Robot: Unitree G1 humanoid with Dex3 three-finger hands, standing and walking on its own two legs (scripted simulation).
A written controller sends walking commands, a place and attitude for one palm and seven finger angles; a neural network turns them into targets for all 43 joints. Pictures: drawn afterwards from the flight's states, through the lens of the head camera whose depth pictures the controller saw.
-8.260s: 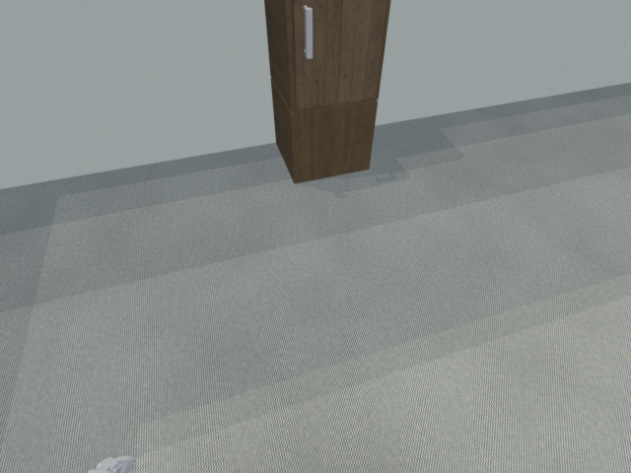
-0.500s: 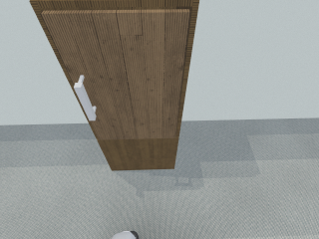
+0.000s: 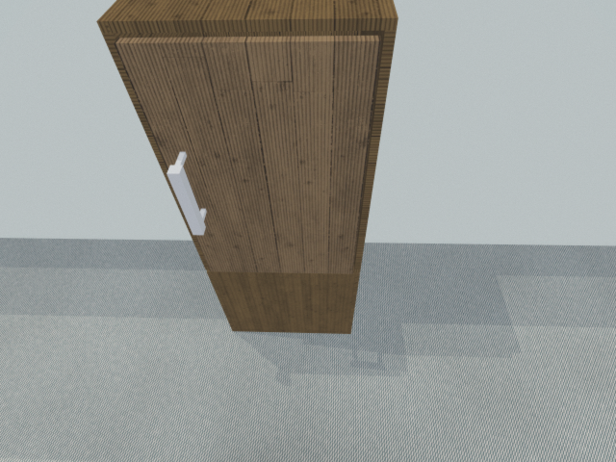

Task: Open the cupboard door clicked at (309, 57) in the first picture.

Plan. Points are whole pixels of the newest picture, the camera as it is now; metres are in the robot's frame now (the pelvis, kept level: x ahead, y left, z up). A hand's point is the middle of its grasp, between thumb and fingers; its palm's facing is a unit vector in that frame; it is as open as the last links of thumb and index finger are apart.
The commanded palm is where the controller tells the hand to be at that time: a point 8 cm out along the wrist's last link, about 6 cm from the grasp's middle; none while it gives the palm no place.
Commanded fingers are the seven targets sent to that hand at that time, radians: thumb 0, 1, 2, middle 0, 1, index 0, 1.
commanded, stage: come to a stop and stand still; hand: left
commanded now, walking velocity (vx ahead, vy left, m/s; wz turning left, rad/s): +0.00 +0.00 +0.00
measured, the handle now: (190, 195) +0.56 +0.29 -0.04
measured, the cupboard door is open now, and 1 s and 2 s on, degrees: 0 0 0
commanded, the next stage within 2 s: look again from close up in 0.40 s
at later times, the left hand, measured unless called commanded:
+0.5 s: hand out of the picture +0.04 +0.21 -0.18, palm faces +0.02 -0.98 -0.20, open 7.3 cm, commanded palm none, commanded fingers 0.00 0.90 0.90 -0.20 -0.30 -0.20 -0.30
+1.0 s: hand out of the picture +0.02 +0.19 -0.18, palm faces -0.02 -0.97 -0.23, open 7.3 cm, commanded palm none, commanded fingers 0.00 0.90 0.90 -0.20 -0.30 -0.20 -0.30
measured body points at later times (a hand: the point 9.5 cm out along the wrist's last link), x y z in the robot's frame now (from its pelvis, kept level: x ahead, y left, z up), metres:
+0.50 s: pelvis +0.01 +0.03 +0.00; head +0.02 +0.03 +0.45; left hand +0.04 +0.26 -0.16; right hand +0.03 -0.20 -0.16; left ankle -0.02 +0.14 -0.74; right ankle -0.01 -0.12 -0.74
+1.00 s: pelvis +0.00 +0.01 -0.01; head +0.02 -0.01 +0.44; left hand +0.02 +0.24 -0.16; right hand -0.01 -0.21 -0.18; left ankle -0.02 +0.14 -0.74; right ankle -0.01 -0.12 -0.74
